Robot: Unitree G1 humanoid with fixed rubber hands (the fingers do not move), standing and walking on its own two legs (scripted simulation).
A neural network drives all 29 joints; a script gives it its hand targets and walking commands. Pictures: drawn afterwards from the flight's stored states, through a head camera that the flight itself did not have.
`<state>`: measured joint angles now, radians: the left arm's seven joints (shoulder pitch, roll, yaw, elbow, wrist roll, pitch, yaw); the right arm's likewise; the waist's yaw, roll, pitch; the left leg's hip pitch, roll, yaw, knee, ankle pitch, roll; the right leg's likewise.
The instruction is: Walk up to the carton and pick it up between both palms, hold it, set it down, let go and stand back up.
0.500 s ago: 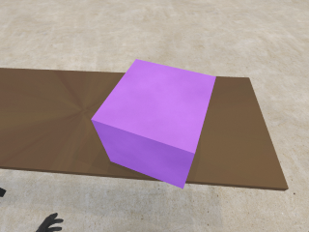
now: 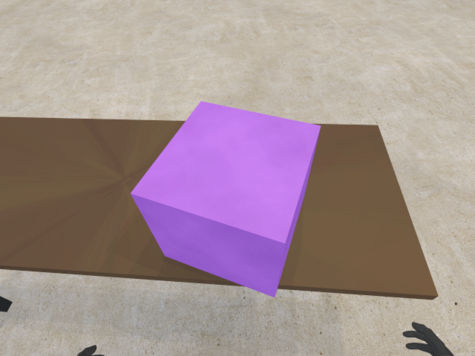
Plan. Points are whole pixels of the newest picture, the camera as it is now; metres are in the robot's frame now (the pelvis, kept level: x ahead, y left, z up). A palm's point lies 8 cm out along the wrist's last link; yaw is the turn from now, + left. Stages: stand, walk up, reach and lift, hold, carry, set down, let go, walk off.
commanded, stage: walk up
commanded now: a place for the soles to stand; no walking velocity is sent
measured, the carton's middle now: (236, 196) +0.43 +0.03 -0.01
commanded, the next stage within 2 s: reach and lift in 1.14 s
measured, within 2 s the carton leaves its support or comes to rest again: neither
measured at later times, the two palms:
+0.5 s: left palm out of the picture +0.10 +0.31 -0.09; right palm out of the picture +0.08 -0.29 -0.09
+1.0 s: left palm out of the picture +0.07 +0.33 -0.09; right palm out of the picture +0.09 -0.28 -0.09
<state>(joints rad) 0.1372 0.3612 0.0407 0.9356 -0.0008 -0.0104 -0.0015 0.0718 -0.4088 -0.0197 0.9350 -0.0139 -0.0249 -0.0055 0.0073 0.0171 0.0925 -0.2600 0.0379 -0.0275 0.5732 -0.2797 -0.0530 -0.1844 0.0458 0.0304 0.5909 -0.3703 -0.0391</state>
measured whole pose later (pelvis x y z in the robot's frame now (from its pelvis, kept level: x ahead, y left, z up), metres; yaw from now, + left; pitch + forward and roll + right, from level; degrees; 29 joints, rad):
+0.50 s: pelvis -0.01 +0.01 +0.02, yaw -1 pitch -2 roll +0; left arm 0.08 0.36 0.02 1.03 0.00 -0.01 0.00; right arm 0.08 -0.38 0.00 1.06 -0.01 -0.02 0.01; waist -0.01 0.00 0.06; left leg -0.17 0.04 0.00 0.38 -0.17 -0.03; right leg -0.10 0.03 0.05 0.39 -0.25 -0.02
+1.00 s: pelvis -0.01 +0.03 +0.02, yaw -1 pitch -3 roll +0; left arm 0.12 0.37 0.03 1.09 0.01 -0.01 0.00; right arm 0.05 -0.38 -0.01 1.07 -0.01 -0.02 0.00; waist 0.01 0.01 0.05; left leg -0.15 0.02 0.01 0.35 -0.15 -0.02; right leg -0.08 0.02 0.06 0.34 -0.22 0.00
